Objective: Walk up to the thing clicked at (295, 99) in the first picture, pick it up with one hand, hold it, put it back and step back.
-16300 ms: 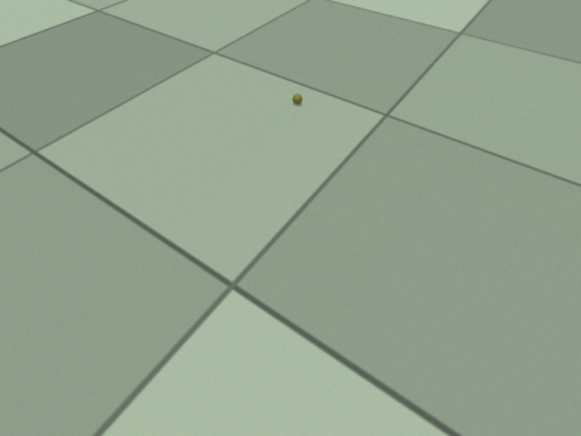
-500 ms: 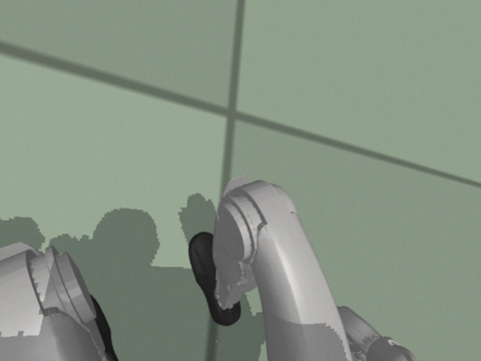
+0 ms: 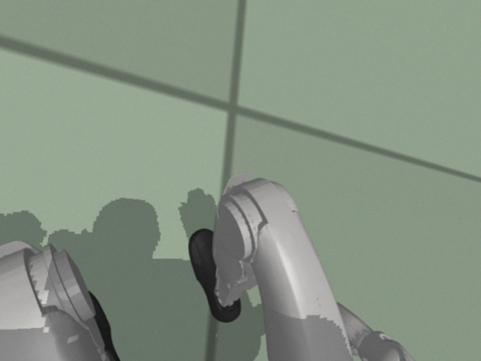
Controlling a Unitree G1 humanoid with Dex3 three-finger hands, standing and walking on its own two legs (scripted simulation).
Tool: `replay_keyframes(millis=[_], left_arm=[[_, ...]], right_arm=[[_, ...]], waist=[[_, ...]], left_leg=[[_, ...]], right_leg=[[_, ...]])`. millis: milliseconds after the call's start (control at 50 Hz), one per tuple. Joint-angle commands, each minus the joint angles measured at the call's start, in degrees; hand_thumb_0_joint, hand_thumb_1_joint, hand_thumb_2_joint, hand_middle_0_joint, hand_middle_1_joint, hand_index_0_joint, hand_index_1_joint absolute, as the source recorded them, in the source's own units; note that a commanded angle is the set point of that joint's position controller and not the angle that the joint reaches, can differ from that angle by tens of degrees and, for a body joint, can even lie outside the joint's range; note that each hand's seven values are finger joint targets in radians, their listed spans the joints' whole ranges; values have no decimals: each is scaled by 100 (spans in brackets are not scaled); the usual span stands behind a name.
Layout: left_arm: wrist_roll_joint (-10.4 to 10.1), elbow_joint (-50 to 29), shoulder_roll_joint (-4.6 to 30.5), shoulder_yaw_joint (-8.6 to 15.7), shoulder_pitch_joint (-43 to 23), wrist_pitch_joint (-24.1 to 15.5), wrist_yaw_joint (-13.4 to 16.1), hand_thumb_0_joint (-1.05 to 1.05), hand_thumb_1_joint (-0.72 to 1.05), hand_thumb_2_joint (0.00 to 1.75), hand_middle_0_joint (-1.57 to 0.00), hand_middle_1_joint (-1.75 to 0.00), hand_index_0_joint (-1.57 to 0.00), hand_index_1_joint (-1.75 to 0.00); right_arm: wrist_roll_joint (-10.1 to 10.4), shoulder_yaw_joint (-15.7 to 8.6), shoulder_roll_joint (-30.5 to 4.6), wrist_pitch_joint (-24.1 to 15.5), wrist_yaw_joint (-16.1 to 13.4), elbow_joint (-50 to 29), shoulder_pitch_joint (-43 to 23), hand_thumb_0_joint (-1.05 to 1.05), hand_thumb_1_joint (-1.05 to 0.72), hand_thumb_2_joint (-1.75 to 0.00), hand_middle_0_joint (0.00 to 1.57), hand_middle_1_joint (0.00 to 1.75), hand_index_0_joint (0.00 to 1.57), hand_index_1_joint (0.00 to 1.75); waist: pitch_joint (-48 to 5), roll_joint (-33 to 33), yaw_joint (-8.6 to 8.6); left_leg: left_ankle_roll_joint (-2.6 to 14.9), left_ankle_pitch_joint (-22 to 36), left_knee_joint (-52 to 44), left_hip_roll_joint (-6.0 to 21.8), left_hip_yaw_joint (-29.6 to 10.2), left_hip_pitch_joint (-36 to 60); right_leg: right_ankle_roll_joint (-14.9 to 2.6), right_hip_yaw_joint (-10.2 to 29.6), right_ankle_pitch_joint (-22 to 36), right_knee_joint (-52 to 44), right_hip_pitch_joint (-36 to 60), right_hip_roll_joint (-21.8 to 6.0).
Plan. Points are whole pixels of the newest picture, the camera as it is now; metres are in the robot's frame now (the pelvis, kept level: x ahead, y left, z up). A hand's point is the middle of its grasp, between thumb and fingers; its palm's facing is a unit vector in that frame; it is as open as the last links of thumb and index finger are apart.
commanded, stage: close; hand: left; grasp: from above
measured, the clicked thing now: out of the picture +0.44 +0.35 -0.27
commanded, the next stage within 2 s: settle in 0.68 s
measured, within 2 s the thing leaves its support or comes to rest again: leaves its support in 1.02 s
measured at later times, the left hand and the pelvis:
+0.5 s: hand out of the picture +0.43 +0.35 -0.25, palm faces -0.46 -0.17 -0.87, open 8.4 cm; pelvis +0.00 +0.00 +0.00, yaw +0 degrees
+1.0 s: hand out of the picture +0.43 +0.35 -0.24, palm faces -0.43 -0.17 -0.89, open 8.2 cm; pelvis +0.00 +0.00 +0.00, yaw +0 degrees
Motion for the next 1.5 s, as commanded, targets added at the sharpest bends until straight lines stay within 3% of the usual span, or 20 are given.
replay_keyframes(millis=[0, 80, 120, 280, 480, 720, 820, 920, 980, 1040, 1120, 1140, 1180, 1200, 1240, 1280, 1320, 1380, 1420, 1480], left_arm=[[-67, -639, 1531, 165, -1349, 75, 226, 0, 12, 58, -48, -83, -53, -77], [-29, -520, 1532, 159, -1277, 111, 140, 0, 20, 56, -54, -79, -59, -73], [-67, -517, 1550, 196, -1035, 132, 110, 0, 21, 57, -56, -78, -61, -73], [-137, -624, 1330, -15, -1211, -19, -93, 0, 35, 49, -64, -75, -70, -68], [17, -479, 1197, -160, -1090, -160, 48, 0, 57, 52, -81, -75, -87, -68], [-55, -306, 1134, -219, -1209, -1, 284, 0, 76, 50, -96, -69, -103, -63], [-54, -504, 1346, -54, -1357, 42, 259, 0, 73, 53, -99, -71, -106, -64], [-121, -1054, 1613, 147, -1537, 121, 97, 0, 74, 51, -102, -66, -108, -60], [-107, -996, 1450, 133, -1221, 194, -45, 0, 75, 51, -103, -64, -109, -59], [-242, -1516, 1592, 447, -1019, 242, -103, 0, 80, 52, -106, -66, -112, -60], [-330, -1895, 964, 133, -1051, 336, -391, 0, 82, 48, -107, -63, -113, -57], [-312, -1662, 1248, 384, -707, 398, -430, 0, 82, 50, -108, -63, -114, -58], [-417, -2159, 795, 101, -985, 394, -638, 0, 82, 51, -108, -61, -114, -56], [-425, -2012, 917, 261, -787, 436, -689, 0, 83, 50, -109, -62, -115, -57], [-516, -2276, 298, -96, -985, 431, -924, 0, 83, 47, -109, -61, -115, -55], [-522, -2654, 318, -153, -1238, 382, -1082, 0, 84, 51, -110, -62, -115, -57], [-498, -2338, 454, 61, -843, 424, -1228, 0, 84, 51, -112, -61, -117, -56], [-487, -2731, 23, -256, -1268, 357, -1434, 0, 87, 53, -116, -59, -120, -55], [-434, -2707, 325, -77, -1229, 350, -1489, 0, 87, 54, -116, -60, -120, -57], [-436, -2937, 278, -149, -1430, 263, -1569, 0, 86, 57, -116, -61, -119, -57]], right_arm=[[75, -625, -1959, 33, -42, 118, 1225, 0, -89, -90, 20, 30, 20, 30], [104, -609, -1954, 38, -54, 68, 1208, 0, -89, -90, 20, 30, 20, 30], [123, -687, -1985, 83, -103, 46, 1157, 0, -89, -90, 20, 30, 20, 30], [147, -615, -1870, 142, -127, 67, 1197, 0, -89, -90, 20, 30, 20, 30], [65, -540, -1884, 167, -122, 52, 1160, 0, -89, -90, 20, 30, 20, 30], [54, -521, -1939, 26, -116, 48, 1115, 0, -89, -90, 20, 30, 20, 30], [58, -540, -1939, 21, -114, 103, 1252, 0, -91, -90, 20, 30, 20, 30], [124, -642, -1960, 50, -130, 73, 1279, 0, -91, -90, 20, 30, 20, 30], [119, -698, -1860, 75, -91, 105, 1278, 0, -91, -90, 20, 30, 20, 30], [184, -833, -1838, 168, -103, 107, 1354, 0, -90, -90, 20, 30, 20, 30], [260, -1070, -1804, 247, -64, 33, 1328, 0, -90, -90, 20, 30, 20, 30], [302, -1161, -1852, 307, -73, 193, 1462, 0, -90, -90, 20, 30, 20, 30], [383, -1217, -1758, 368, -49, 58, 1459, 0, -90, -90, 20, 30, 20, 30], [409, -1278, -1774, 430, -55, 165, 1567, 0, -90, -90, 20, 30, 20, 30], [496, -1352, -1684, 487, -57, 92, 1588, 0, -91, -90, 20, 30, 20, 30], [577, -1431, -1686, 541, -90, 73, 1601, 0, -91, -90, 20, 30, 20, 30], [651, -1556, -1735, 634, -126, 143, 1780, 0, -91, -90, 20, 30, 20, 30], [719, -1578, -1581, 751, -174, 39, 1723, 0, -91, -90, 20, 30, 20, 30], [752, -1602, -1569, 821, -222, 80, 1789, 0, -91, -90, 20, 30, 20, 30], [788, -1602, -1424, 908, -296, 48, 1729, 0, -91, -90, 20, 30, 20, 30]], waist=[[-3887, 3127, -227], [-3613, 3036, -259], [-3831, 3065, -122], [-3704, 2992, -256], [-3563, 3173, -278], [-3455, 2761, -400], [-3749, 3155, -313], [-4078, 3513, -165], [-4030, 3490, -149], [-4499, 3681, 107], [-4577, 3725, 161], [-4529, 3642, 228], [-4699, 3585, 246], [-4741, 3441, 269], [-4584, 3278, 162], [-4495, 3248, 243], [-4446, 3074, 320], [-4628, 2966, 299], [-4700, 2894, 376], [-4888, 2885, 449]], left_leg=[[-33, 1547, -1554, 72, 519, 2857], [-31, 1389, -1612, 66, 496, 2742], [-31, 1448, -1625, 59, 563, 2745], [-37, 1426, -1576, 77, 483, 2791], [-97, 1533, -1640, 89, 458, 2971], [-28, 1256, -1581, 91, 466, 2658], [-79, 1494, -1667, 95, 451, 2953], [-92, 1609, -1687, 74, 515, 3091], [-101, 1645, -1664, 72, 561, 3079], [-107, 1855, -1733, 42, 626, 3156], [-126, 1849, -1855, 9, 658, 3224], [-99, 1874, -1838, 14, 694, 3123], [-76, 1970, -1865, -15, 731, 3113], [-43, 1978, -1836, -4, 755, 3076], [-18, 1729, -1937, -41, 765, 2936], [-30, 1434, -2083, -63, 719, 2911], [-31, 1306, -2154, -74, 699, 2916], [-18, 1313, -2163, -110, 760, 2999], [17, 1270, -2200, -142, 845, 2932], [26, 1268, -2187, -163, 966, 2890]], right_leg=[[-313, -466, 1620, -1095, 2104, 334], [-314, -456, 1446, -1080, 1907, 303], [-334, -415, 1491, -1155, 2106, 355], [-319, -468, 1471, -1092, 1950, 313], [-314, -536, 1571, -1046, 1897, 329], [-268, -504, 1451, -1198, 2018, 352], [-310, -498, 1589, -1106, 2050, 330], [-339, -449, 1646, -1085, 2065, 294], [-349, -426, 1648, -1087, 2037, 310], [-378, -389, 1788, -1109, 2171, 298], [-413, -365, 1711, -1128, 1868, 282], [-417, -320, 1752, -1143, 1934, 293], [-415, -271, 1792, -1212, 1892, 269], [-406, -236, 1850, -1239, 1969, 282], [-405, -198, 1656, -1333, 1834, 241], [-437, -196, 1372, -1360, 1564, 196], [-441, -144, 1232, -1336, 1498, 163], [-463, -100, 1243, -1439, 1511, 136], [-436, -31, 1220, -1500, 1665, 124], [-460, 59, 1168, -1566, 1806, 144]])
